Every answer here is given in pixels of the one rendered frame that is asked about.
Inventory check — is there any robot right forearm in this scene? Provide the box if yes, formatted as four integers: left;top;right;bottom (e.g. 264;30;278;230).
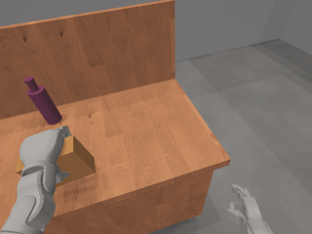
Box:
246;217;274;234

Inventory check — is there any robot left forearm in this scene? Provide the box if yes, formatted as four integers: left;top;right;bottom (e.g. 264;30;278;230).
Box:
0;162;57;234

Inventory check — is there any robot left hand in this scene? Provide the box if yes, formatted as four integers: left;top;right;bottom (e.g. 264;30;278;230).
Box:
19;126;72;184

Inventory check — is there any sponge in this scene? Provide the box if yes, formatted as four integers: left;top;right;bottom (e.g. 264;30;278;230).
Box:
16;136;96;187

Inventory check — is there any robot right hand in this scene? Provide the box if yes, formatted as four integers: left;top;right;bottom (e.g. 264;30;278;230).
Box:
227;184;264;228

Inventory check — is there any table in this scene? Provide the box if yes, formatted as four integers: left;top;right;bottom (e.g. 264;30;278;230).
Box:
0;0;231;234

